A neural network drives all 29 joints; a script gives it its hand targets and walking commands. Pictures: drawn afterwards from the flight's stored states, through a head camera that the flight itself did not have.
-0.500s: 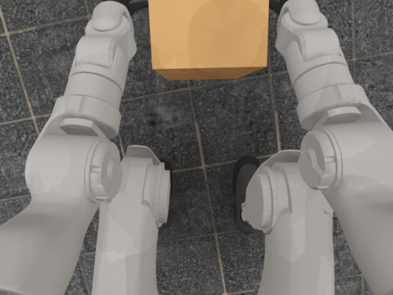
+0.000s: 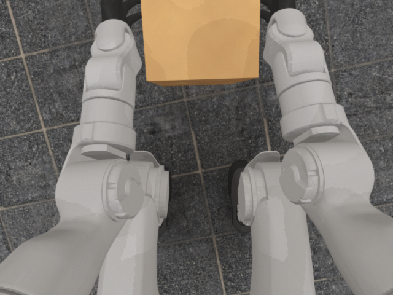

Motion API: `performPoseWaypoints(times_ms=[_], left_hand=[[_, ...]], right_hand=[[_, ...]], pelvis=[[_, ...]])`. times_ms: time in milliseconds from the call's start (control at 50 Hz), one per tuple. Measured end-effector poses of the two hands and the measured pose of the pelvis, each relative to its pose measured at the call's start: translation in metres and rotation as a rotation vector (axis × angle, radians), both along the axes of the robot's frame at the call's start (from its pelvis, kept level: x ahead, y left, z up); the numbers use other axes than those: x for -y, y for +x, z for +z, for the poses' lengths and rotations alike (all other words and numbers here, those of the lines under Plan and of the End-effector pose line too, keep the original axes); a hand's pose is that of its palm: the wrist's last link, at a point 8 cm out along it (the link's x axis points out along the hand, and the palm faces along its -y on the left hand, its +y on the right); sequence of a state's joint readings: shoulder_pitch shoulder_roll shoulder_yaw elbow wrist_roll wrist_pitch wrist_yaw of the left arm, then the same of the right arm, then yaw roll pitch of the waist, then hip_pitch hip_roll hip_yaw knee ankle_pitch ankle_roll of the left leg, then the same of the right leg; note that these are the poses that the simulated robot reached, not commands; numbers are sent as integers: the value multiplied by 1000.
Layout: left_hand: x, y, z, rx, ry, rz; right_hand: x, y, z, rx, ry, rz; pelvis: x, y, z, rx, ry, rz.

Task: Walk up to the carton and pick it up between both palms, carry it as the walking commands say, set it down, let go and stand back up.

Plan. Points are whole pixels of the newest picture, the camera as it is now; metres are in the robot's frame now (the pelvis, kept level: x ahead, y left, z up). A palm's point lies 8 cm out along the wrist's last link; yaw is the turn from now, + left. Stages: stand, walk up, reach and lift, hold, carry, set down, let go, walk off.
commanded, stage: reach and lift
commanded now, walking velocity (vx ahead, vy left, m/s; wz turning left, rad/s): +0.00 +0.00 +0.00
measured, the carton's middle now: (197, 28) +0.54 +0.00 -0.19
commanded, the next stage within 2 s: none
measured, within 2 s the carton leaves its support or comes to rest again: neither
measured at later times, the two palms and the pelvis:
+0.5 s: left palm (98, 11) +0.52 +0.12 -0.06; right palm (294, 3) +0.53 -0.13 -0.07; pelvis +0.00 +0.00 +0.04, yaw +0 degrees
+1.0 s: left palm out of the picture +0.50 +0.12 +0.03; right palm out of the picture +0.51 -0.13 +0.02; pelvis +0.00 +0.00 +0.09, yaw +0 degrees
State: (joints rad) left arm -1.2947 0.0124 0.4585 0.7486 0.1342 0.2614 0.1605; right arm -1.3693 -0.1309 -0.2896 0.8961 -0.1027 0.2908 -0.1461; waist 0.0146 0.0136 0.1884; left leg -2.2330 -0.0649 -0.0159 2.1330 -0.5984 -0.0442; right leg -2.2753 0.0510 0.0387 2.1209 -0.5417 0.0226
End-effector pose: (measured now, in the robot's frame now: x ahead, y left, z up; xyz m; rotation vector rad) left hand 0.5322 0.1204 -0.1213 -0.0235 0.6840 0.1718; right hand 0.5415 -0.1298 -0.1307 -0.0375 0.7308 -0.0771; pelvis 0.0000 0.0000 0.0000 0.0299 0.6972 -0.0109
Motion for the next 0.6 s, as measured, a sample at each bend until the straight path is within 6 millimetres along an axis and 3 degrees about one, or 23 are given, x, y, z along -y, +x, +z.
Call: performPoseWaypoints(times_ms=[320,600], left_hand=[[-4,-2,37,15,-1,0],[-2,-16,83,15,-4,5]], right_hand=[[-4,-4,35,19,10,-19],[-3,-18,82,19,18,-30]], pelvis=[[-2,4,25,-38,-3,-3],[-2,1,52,-42,-5,-2]])
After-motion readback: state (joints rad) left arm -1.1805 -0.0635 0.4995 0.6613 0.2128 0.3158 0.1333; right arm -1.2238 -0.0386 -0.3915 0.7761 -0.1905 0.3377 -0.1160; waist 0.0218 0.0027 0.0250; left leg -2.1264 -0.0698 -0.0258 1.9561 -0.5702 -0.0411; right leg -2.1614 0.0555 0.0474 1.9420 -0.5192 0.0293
